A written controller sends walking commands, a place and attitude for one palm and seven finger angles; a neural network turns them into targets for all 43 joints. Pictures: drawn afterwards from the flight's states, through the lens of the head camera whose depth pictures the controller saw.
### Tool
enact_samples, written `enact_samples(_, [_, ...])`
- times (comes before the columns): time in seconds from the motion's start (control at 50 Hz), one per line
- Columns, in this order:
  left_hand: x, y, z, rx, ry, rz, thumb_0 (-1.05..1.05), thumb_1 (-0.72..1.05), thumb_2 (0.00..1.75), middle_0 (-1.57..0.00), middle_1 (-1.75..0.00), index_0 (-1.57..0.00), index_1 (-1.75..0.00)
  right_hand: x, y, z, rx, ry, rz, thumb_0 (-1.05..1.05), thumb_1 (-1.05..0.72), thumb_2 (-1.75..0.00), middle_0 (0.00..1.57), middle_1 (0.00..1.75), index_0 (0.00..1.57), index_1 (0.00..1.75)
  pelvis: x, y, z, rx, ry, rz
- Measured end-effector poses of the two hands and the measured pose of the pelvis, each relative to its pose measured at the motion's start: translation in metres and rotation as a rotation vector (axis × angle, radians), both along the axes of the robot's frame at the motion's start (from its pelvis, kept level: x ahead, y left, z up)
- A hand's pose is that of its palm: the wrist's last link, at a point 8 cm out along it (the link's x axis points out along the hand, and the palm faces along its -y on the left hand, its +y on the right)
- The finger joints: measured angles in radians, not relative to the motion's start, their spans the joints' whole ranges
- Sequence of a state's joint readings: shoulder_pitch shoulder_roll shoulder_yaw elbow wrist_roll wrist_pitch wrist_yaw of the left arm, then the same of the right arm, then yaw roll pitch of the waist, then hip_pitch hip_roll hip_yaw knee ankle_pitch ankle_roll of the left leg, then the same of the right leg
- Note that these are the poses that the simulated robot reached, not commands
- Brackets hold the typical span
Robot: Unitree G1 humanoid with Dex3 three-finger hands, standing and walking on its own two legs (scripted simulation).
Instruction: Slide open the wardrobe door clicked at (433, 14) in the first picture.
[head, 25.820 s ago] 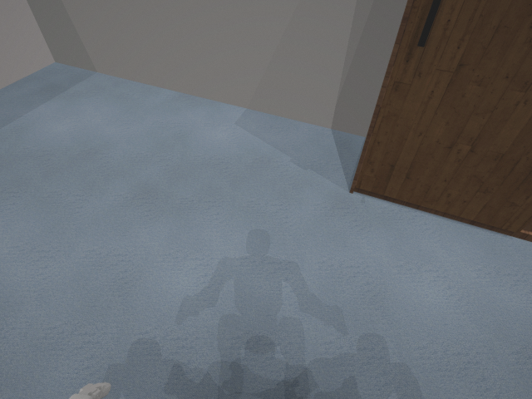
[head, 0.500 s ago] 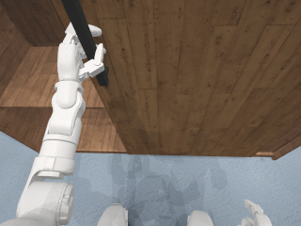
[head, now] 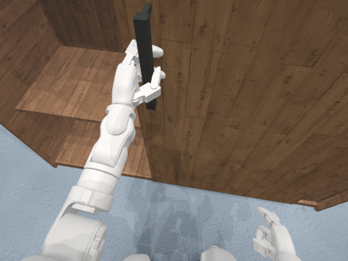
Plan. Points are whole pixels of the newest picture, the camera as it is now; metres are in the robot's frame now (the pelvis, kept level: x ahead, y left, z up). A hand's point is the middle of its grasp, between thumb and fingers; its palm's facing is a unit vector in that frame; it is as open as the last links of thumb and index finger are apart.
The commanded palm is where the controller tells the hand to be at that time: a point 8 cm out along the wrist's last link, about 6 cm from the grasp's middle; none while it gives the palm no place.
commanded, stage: stop walking and hold the door there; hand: left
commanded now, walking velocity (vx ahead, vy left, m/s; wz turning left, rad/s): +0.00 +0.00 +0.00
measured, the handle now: (149, 64) +0.47 +0.11 +0.16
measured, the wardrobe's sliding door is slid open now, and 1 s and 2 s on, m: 0.60 0.60 0.60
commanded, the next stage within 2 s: loosen the grip on the handle in 0.42 s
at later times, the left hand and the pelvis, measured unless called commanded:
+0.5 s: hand (158, 88) +0.42 +0.08 +0.15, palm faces +0.06 -0.99 -0.14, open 6.2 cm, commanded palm +0.39 +0.14 +0.14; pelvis +0.01 -0.02 +0.00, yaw -1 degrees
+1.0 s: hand (153, 88) +0.42 +0.09 +0.14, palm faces +0.06 -0.99 -0.16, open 14.0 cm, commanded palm +0.39 +0.15 +0.14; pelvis -0.02 -0.02 +0.00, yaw -3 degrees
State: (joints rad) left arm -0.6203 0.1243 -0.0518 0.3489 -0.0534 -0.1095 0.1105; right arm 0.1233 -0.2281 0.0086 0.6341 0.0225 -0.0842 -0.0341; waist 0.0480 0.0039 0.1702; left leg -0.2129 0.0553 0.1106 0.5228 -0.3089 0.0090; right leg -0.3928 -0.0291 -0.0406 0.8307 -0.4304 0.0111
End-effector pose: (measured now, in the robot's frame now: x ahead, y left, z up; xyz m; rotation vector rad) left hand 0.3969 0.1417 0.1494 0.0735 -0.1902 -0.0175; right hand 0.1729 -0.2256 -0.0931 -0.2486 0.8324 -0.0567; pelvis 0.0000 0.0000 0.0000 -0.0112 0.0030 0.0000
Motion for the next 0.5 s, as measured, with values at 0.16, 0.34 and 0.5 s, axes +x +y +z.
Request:
enact_samples(0.16, [-0.002,-0.001,0.002,0.071,0.010,0.041,-0.03,0.75,0.79,-0.44,-1.40,-0.20,-1.40,-0.006,-0.003,-0.013,0.070,0.009,-0.006,0.01,-0.90,-0.90,0.20,0.30,0.20,0.30,0.011,-0.019,-0.005,0.021,-0.032,-0.021])
enact_samples(0.34, [-0.005,-0.005,0.005,0.088,0.054,0.098,-0.03,0.76,0.80,-0.43,-1.39,-0.18,-1.40,-0.017,-0.025,-0.021,0.040,0.046,-0.055,0.01,-0.90,-0.90,0.20,0.30,0.20,0.30,0.007,-0.026,-0.002,0.041,-0.022,0.012])
enact_samples(0.5, [-0.005,-0.005,0.004,0.061,0.050,0.074,-0.02,0.77,0.80,-0.41,-1.39,-0.16,-1.39,-0.029,-0.034,-0.013,-0.006,0.043,-0.102,0.01,-0.90,-0.90,0.20,0.30,0.20,0.30,0.007,-0.019,-0.004,0.026,-0.020,-0.018])
